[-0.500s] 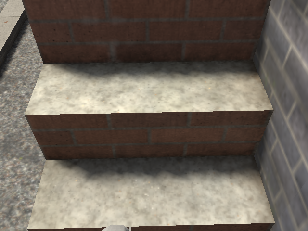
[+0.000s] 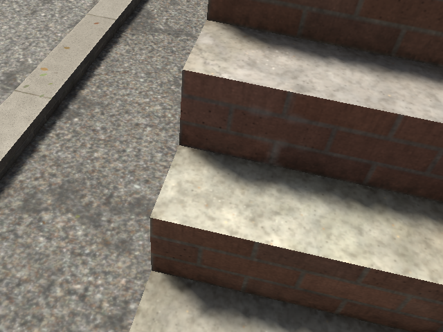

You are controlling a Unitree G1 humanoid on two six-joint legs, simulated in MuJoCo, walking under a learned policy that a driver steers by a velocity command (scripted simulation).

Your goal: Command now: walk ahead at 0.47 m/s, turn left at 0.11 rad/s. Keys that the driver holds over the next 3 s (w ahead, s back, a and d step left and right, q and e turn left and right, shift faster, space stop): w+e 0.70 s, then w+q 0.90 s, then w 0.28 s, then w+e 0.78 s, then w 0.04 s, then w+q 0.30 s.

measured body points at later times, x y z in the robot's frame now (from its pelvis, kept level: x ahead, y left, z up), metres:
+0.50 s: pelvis -0.06 -0.12 -0.03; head -0.10 -0.15 +0.41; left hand -0.24 -0.01 -0.17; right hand +0.28 -0.22 +0.11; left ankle -0.10 -0.02 -0.61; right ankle -0.06 -0.24 -0.65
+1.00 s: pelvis -0.17 -0.14 -0.10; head -0.23 -0.18 +0.34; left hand -0.02 +0.09 -0.19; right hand -0.01 -0.39 -0.18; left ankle -0.11 +0.03 -0.80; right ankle -0.25 -0.28 -0.85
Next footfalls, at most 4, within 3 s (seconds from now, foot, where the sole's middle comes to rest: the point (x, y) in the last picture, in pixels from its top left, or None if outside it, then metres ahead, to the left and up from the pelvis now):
0.32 right None -0.01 -0.24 -0.69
0.58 left None -0.08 -0.03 -0.89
0.74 right None -0.21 -0.30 -0.88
1.10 left None -0.06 0.05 -0.88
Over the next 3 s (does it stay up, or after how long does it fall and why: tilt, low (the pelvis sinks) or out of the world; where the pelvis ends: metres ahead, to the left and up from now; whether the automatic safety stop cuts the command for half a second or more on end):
stays up -0.29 -0.14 -0.32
